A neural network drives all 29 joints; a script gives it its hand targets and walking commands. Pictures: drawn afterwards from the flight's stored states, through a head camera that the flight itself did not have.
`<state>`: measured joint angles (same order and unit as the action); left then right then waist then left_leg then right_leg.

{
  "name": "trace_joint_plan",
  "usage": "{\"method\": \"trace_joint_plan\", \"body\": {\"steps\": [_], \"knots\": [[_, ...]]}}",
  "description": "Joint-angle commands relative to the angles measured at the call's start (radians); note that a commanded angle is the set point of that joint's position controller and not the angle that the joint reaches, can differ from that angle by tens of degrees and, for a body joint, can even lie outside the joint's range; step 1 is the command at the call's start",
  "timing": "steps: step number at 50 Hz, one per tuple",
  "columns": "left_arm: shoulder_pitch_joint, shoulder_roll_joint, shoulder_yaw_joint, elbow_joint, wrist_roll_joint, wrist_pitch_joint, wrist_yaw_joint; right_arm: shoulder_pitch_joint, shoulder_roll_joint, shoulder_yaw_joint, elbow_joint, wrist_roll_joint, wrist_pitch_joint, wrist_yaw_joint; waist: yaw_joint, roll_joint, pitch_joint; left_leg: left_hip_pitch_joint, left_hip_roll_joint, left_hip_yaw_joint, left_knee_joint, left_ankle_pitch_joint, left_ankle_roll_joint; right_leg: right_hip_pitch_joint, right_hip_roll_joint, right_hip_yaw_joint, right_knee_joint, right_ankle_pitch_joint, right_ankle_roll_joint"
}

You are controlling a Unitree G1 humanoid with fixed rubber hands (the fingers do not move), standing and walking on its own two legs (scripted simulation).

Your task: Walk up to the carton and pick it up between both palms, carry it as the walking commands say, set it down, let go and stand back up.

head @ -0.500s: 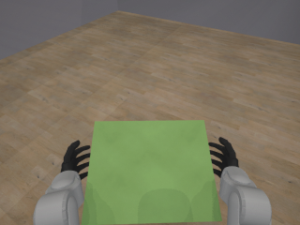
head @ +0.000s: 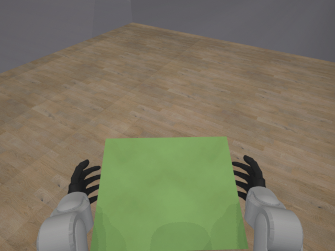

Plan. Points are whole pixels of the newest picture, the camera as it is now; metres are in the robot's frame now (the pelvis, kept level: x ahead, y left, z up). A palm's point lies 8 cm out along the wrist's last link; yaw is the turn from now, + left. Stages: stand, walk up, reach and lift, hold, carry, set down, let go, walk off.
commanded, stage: carry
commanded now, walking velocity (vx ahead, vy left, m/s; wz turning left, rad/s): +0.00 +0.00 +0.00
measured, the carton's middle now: (167, 196) +0.28 +0.00 +0.01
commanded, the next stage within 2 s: none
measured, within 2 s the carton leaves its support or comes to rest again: neither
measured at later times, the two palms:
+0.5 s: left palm (79, 200) +0.23 +0.18 +0.09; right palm (253, 193) +0.23 -0.18 +0.10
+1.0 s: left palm (80, 201) +0.23 +0.18 +0.08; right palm (250, 193) +0.24 -0.17 +0.09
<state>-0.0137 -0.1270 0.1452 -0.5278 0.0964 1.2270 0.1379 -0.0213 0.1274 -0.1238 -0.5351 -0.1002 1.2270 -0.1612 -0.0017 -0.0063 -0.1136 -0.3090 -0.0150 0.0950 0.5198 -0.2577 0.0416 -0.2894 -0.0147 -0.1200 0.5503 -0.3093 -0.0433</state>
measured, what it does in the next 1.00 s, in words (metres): stands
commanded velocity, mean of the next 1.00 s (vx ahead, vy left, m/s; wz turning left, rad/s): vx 0.00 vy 0.00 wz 0.00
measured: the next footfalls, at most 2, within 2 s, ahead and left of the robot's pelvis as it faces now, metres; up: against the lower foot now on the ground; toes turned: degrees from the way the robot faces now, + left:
none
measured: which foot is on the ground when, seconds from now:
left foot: down 0.00-1.00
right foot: down 0.00-1.00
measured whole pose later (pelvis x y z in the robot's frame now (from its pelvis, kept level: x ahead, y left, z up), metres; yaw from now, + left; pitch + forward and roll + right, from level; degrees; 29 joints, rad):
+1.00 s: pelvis -0.01 +0.00 +0.00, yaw +0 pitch +2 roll +1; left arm -0.03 -0.13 0.17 -0.41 0.10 1.14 0.13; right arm -0.05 0.13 -0.14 -0.40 -0.10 1.13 -0.15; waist 0.00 -0.02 -0.09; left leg -0.31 -0.01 0.10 0.52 -0.25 0.04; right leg -0.29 -0.01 -0.12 0.55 -0.30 -0.05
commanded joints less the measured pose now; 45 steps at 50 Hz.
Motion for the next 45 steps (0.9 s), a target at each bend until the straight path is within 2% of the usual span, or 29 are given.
{"method": "trace_joint_plan", "body": {"steps": [1, 4, 11, 14, 15, 16, 17, 18, 19, 20, 21, 22, 23, 26, 27, 28, 30, 31, 32, 33, 34, 36, 39, 40, 41, 42, 43, 44, 45], "knots": [[-0.463, -0.743, -0.700, -0.034, -0.370, -0.007, -0.218, -0.488, 0.773, 0.689, -0.025, 0.366, -0.010, 0.237, -0.008, -0.038, -0.142, 0.035, 0.141, -0.124, -0.024, 0.299, 0.006, 0.082, -0.146, 0.115, -0.062, 0.294, -0.010], [-0.430, -0.747, -0.682, -0.004, -0.356, -0.007, -0.215, -0.474, 0.777, 0.706, -0.013, 0.375, -0.003, 0.236, -0.004, -0.059, -0.179, 0.014, 0.139, -0.121, 0.014, 0.328, -0.001, 0.130, -0.151, 0.123, -0.037, 0.461, -0.022], [-0.454, -0.732, -0.687, 0.019, -0.342, -0.008, -0.217, -0.495, 0.760, 0.677, 0.014, 0.360, -0.014, 0.242, -0.002, 0.064, -0.133, -0.003, 0.176, -0.186, -0.101, 0.243, 0.019, 0.045, -0.110, 0.115, -0.066, 0.048, -0.014], [-0.485, -0.747, -0.701, -0.026, -0.360, -0.007, -0.218, -0.501, 0.789, 0.693, -0.006, 0.371, -0.010, 0.241, 0.000, 0.016, -0.125, 0.006, 0.157, -0.161, -0.084, 0.286, 0.011, 0.062, -0.123, 0.109, -0.070, 0.124, -0.008], [-0.486, -0.742, -0.710, -0.033, -0.363, -0.004, -0.213, -0.466, 0.785, 0.678, 0.030, 0.359, -0.004, 0.243, -0.003, 0.052, -0.129, 0.016, 0.154, -0.145, -0.083, 0.245, 0.007, 0.049, -0.123, 0.116, -0.087, 0.107, -0.005], [-0.445, -0.721, -0.690, 0.015, -0.349, -0.002, -0.215, -0.465, 0.767, 0.683, 0.035, 0.360, -0.004, 0.238, -0.004, -0.023, -0.079, -0.004, 0.151, -0.152, -0.070, 0.280, 0.002, 0.056, -0.126, 0.123, -0.084, 0.192, -0.010], [-0.474, -0.733, -0.696, -0.015, -0.357, -0.005, -0.214, -0.464, 0.774, 0.680, 0.022, 0.357, -0.007, 0.240, -0.005, 0.011, -0.119, 0.033, 0.153, -0.141, -0.054, 0.301, -0.001, 0.052, -0.132, 0.118, -0.067, 0.203, -0.011], [-0.441, -0.633, -0.597, 0.174, -0.271, -0.026, -0.219, -0.456, 0.675, 0.584, 0.213, 0.284, -0.029, 0.247, -0.005, 0.031, -0.121, 0.015, 0.152, -0.146, -0.075, 0.285, 0.007, 0.079, -0.125, 0.115, -0.068, 0.189, -0.007], [-0.478, -0.761, -0.706, -0.006, -0.356, -0.019, -0.220, -0.506, 0.806, 0.710, 0.015, 0.372, -0.025, 0.248, -0.001, 0.019, -0.134, 0.026, 0.155, -0.141, -0.055, 0.303, 0.011, 0.082, -0.126, 0.124, -0.087, 0.227, -0.014], [-0.489, -0.743, -0.690, -0.006, -0.352, -0.021, -0.219, -0.489, 0.786, 0.690, 0.027, 0.360, -0.022, 0.249, -0.003, -0.037, -0.141, 0.001, 0.147, -0.144, -0.045, 0.254, 0.007, 0.095, -0.133, 0.129, -0.091, 0.220, -0.023], [-0.495, -0.759, -0.704, -0.007, -0.358, -0.023, -0.225, -0.503, 0.780, 0.679, 0.004, 0.350, -0.026, 0.247, -0.009, -0.011, -0.137, 0.018, 0.144, -0.137, -0.053, 0.236, 0.008, 0.074, -0.137, 0.129, -0.081, 0.214, -0.026], [-0.499, -0.681, -0.634, 0.096, -0.307, -0.041, -0.228, -0.468, 0.729, 0.618, 0.156, 0.303, -0.040, 0.253, -0.010, -0.006, -0.102, -0.004, 0.141, -0.143, -0.077, 0.228, 0.007, 0.064, -0.133, 0.112, -0.088, 0.147, -0.019], [-0.517, -0.761, -0.711, -0.038, -0.365, -0.035, -0.227, -0.515, 0.800, 0.687, -0.003, 0.355, -0.039, 0.248, -0.007, -0.003, -0.116, 0.034, 0.144, -0.143, -0.083, 0.230, 0.008, 0.038, -0.130, 0.118, -0.089, 0.128, -0.022], [-0.507, -0.761, -0.708, -0.038, -0.359, -0.032, -0.225, -0.515, 0.807, 0.706, -0.001, 0.370, -0.036, 0.247, -0.005, 0.013, -0.155, 0.039, 0.163, -0.165, -0.086, 0.272, 0.020, 0.081, -0.106, 0.108, -0.089, 0.114, -0.009], [-0.464, -0.656, -0.580, 0.175, -0.271, -0.048, -0.231, -0.496, 0.692, 0.593, 0.181, 0.278, -0.054, 0.248, -0.007, -0.032, -0.107, 0.028, 0.151, -0.144, -0.073, 0.286, 0.015, 0.056, -0.119, 0.121, -0.086, 0.175, -0.008], [-0.536, -0.782, -0.718, -0.045, -0.367, -0.039, -0.232, -0.557, 0.831, 0.712, -0.016, 0.374, -0.045, 0.249, -0.002, 0.010, -0.132, 0.009, 0.144, -0.148, -0.079, 0.229, 0.010, 0.065, -0.126, 0.121, -0.093, 0.154, -0.017], [-0.468, -0.754, -0.698, -0.008, -0.355, -0.033, -0.230, -0.506, 0.793, 0.696, 0.001, 0.364, -0.041, 0.245, -0.005, 0.019, -0.107, 0.017, 0.152, -0.148, -0.081, 0.312, 0.008, 0.063, -0.119, 0.096, -0.061, 0.161, -0.013], [-0.477, -0.690, -0.620, 0.129, -0.308, -0.054, -0.235, -0.512, 0.728, 0.623, 0.126, 0.297, -0.062, 0.242, -0.009, -0.046, -0.121, 0.033, 0.158, -0.148, -0.057, 0.333, 0.013, 0.083, -0.108, 0.106, -0.082, 0.218, -0.017], [-0.486, -0.773, -0.698, -0.020, -0.369, -0.041, -0.230, -0.505, 0.816, 0.703, -0.009, 0.361, -0.046, 0.241, -0.006, -0.044, -0.156, 0.022, 0.144, -0.128, -0.028, 0.328, 0.002, 0.099, -0.129, 0.109, -0.070, 0.301, -0.018], [-0.480, -0.771, -0.698, -0.011, -0.359, -0.045, -0.228, -0.508, 0.810, 0.705, -0.001, 0.365, -0.045, 0.245, -0.005, -0.057, -0.188, 0.034, 0.140, -0.120, -0.025, 0.273, 0.004, 0.122, -0.136, 0.131, -0.076, 0.356, -0.033], [-0.503, -0.735, -0.671, 0.043, -0.338, -0.054, -0.229, -0.482, 0.765, 0.639, 0.074, 0.315, -0.053, 0.243, -0.009, 0.006, -0.204, 0.036, 0.140, -0.125, -0.035, 0.275, 0.011, 0.120, -0.135, 0.125, -0.061, 0.321, -0.034], [-0.479, -0.794, -0.699, -0.024, -0.367, -0.049, -0.233, -0.555, 0.827, 0.718, -0.058, 0.372, -0.056, 0.242, -0.010, -0.055, -0.177, 0.062, 0.137, -0.116, -0.015, 0.284, 0.010, 0.092, -0.135, 0.121, -0.067, 0.354, -0.026], [-0.521, -0.737, -0.657, 0.054, -0.322, -0.068, -0.229, -0.517, 0.778, 0.647, 0.087, 0.320, -0.070, 0.245, -0.009, 0.015, -0.175, 0.064, 0.149, -0.111, -0.021, 0.357, 0.011, 0.117, -0.126, 0.106, -0.050, 0.356, -0.020], [-0.466, -0.662, -0.584, 0.198, -0.269, -0.083, -0.232, -0.466, 0.691, 0.555, 0.238, 0.260, -0.087, 0.254, -0.006, 0.031, -0.182, 0.055, 0.142, -0.120, -0.035, 0.351, 0.016, 0.119, -0.129, 0.102, -0.048, 0.307, -0.016], [-0.514, -0.777, -0.706, -0.025, -0.355, -0.077, -0.230, -0.504, 0.811, 0.690, 0.015, 0.347, -0.079, 0.249, -0.007, -0.004, -0.180, 0.075, 0.155, -0.133, -0.036, 0.373, 0.019, 0.102, -0.119, 0.105, -0.055, 0.276, -0.017], [-0.479, -0.627, -0.536, 0.270, -0.235, -0.106, -0.237, -0.486, 0.662, 0.526, 0.293, 0.232, -0.112, 0.257, -0.008, 0.015, -0.191, 0.066, 0.150, -0.139, -0.054, 0.318, 0.027, 0.104, -0.116, 0.105, -0.064, 0.221, -0.020], [-0.473, -0.751, -0.666, 0.060, -0.315, -0.097, -0.232, -0.512, 0.767, 0.655, 0.061, 0.321, -0.103, 0.257, -0.003, 0.002, -0.187, 0.076, 0.148, -0.134, -0.070, 0.258, 0.021, 0.088, -0.114, 0.109, -0.081, 0.170, -0.024], [-0.495, -0.791, -0.714, -0.033, -0.355, -0.087, -0.231, -0.522, 0.812, 0.703, -0.025, 0.357, -0.089, 0.256, -0.008, -0.013, -0.150, 0.053, 0.146, -0.136, -0.080, 0.238, 0.012, 0.061, -0.116, 0.105, -0.084, 0.150, -0.019], [-0.505, -0.774, -0.697, 0.010, -0.346, -0.081, -0.233, -0.514, 0.804, 0.677, 0.039, 0.341, -0.085, 0.253, -0.008, 0.015, -0.147, 0.055, 0.152, -0.140, -0.084, 0.251, 0.014, 0.055, -0.111, 0.108, -0.087, 0.120, -0.025]]}}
